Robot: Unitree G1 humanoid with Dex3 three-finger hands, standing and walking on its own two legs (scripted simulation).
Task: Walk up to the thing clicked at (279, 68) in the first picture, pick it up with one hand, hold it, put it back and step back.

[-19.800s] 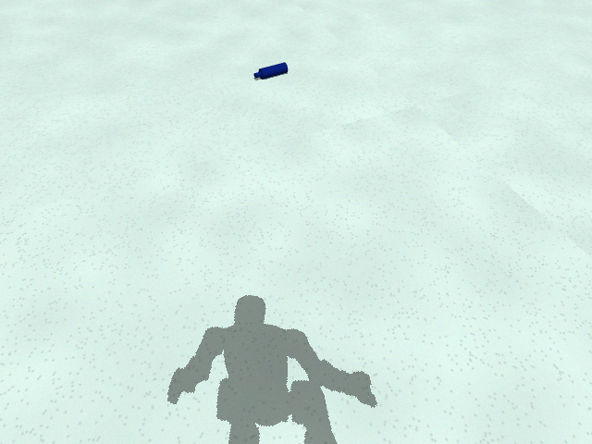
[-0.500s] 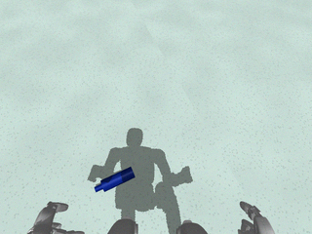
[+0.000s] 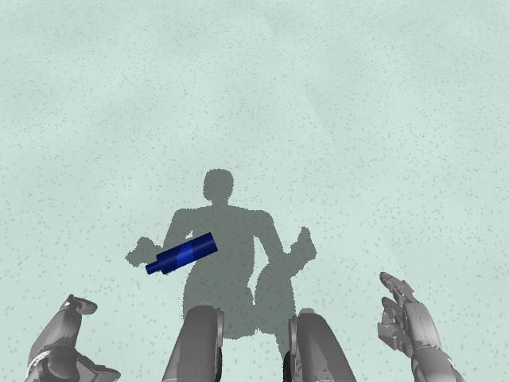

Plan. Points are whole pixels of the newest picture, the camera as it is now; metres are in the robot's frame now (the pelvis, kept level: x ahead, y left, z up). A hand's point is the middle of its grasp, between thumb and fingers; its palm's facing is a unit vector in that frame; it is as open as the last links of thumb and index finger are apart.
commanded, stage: rise first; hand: left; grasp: from above
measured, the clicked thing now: (181, 255) +0.42 +0.24 -0.60
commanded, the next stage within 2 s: approach in 1.82 s
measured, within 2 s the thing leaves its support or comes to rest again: neither
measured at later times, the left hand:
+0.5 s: hand (135, 284) +0.29 +0.29 -0.34, palm faces -0.35 -0.19 -0.92, open 14.0 cm
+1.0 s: hand (152, 267) +0.35 +0.28 -0.43, palm faces -0.34 -0.21 -0.92, open 14.0 cm
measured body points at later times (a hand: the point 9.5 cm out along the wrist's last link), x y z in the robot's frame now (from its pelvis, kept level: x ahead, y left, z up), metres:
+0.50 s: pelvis -0.08 -0.01 -0.20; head +0.12 -0.01 +0.21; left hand +0.30 +0.29 -0.29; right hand +0.04 -0.28 -0.34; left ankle +0.03 +0.12 -0.60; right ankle +0.01 -0.14 -0.60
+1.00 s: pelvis -0.07 +0.00 -0.26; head +0.15 +0.03 +0.13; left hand +0.36 +0.29 -0.38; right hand -0.03 -0.27 -0.39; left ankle +0.03 +0.12 -0.60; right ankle +0.01 -0.14 -0.60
